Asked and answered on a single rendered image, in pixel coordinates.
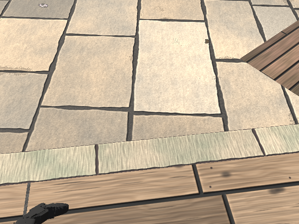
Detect robot left hand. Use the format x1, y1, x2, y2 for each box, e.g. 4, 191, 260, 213
13, 203, 69, 224

